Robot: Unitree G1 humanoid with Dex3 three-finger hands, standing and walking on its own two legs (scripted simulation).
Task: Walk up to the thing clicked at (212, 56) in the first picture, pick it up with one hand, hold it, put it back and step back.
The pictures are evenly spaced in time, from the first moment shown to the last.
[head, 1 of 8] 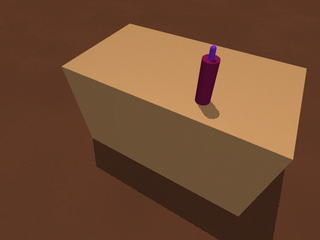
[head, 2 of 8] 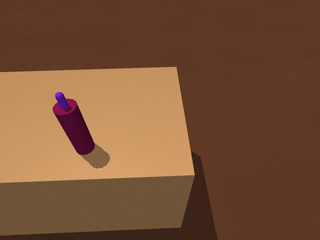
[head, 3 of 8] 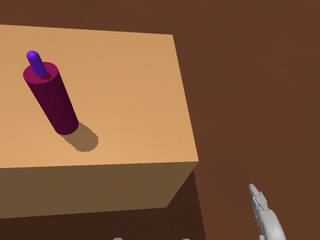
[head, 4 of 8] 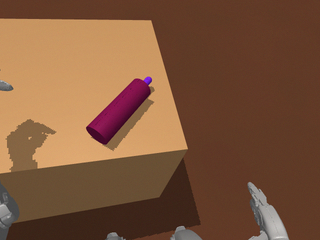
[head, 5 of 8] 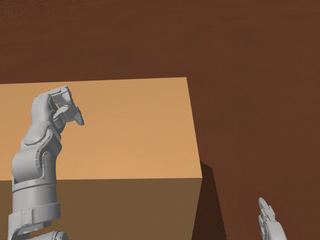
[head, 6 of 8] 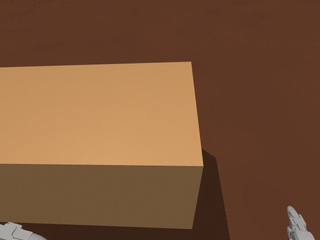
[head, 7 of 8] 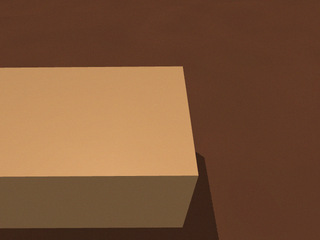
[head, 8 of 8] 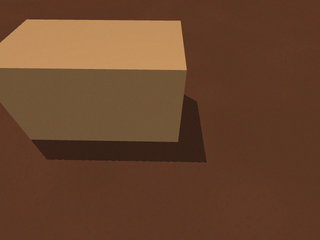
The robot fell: no
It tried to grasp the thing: yes
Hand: left
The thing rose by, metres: 0.00
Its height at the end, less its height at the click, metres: -0.75
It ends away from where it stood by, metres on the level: 4.51
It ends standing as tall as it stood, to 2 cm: no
